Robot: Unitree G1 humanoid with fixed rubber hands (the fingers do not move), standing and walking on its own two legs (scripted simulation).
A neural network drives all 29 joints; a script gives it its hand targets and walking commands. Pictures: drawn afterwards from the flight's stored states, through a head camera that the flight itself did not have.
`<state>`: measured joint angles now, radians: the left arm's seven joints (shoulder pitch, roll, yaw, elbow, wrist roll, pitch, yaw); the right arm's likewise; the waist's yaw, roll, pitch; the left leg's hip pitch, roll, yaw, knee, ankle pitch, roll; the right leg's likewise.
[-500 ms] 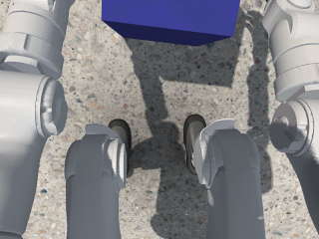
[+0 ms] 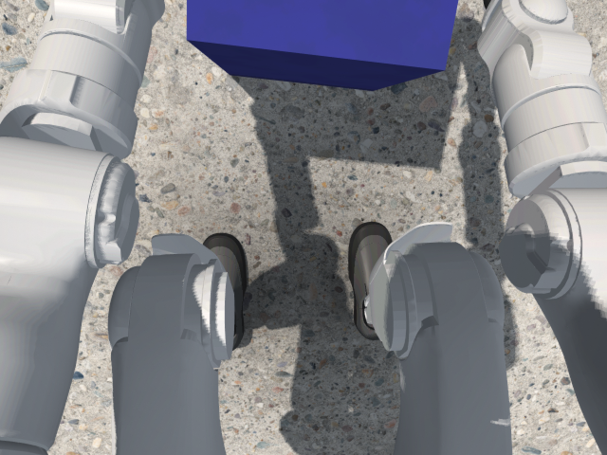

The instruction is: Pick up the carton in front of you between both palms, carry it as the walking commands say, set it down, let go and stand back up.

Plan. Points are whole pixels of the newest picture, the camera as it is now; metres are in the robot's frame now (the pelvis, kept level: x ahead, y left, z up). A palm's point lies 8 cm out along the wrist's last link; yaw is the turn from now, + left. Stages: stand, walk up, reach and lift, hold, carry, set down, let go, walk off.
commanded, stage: reach and lift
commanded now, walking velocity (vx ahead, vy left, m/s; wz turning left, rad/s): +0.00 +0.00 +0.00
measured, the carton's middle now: out of the picture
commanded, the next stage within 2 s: none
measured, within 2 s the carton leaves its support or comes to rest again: leaves its support in 0.44 s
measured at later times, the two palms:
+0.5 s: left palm out of the picture +0.57 +0.12 -0.15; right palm out of the picture +0.54 -0.18 -0.14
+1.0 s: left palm out of the picture +0.52 +0.13 +0.05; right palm out of the picture +0.49 -0.17 +0.05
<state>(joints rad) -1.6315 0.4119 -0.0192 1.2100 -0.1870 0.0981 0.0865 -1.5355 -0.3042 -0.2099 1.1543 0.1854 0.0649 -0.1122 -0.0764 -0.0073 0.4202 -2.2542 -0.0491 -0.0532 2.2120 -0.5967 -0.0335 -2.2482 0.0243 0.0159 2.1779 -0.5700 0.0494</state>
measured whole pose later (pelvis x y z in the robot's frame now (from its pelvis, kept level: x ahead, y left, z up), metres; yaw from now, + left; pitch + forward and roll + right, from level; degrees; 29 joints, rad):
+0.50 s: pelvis +0.01 +0.00 +0.00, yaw +1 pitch +38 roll -2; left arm -1.44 0.27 0.12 0.94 -0.09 0.26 0.16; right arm -1.34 -0.20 -0.31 0.79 0.08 0.29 -0.15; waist -0.08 0.01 0.32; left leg -2.25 -0.10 -0.06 2.22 -0.63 -0.05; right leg -2.24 0.06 0.05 2.20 -0.60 0.08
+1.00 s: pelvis -0.01 +0.00 +0.11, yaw +1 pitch +44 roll -1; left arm -1.22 0.05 0.47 0.80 0.24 0.38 0.05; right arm -1.13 -0.01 -0.54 0.66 -0.25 0.42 -0.03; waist -0.05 0.04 -0.10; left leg -2.07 -0.13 -0.10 1.77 -0.47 -0.07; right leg -2.06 0.09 0.09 1.75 -0.45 0.09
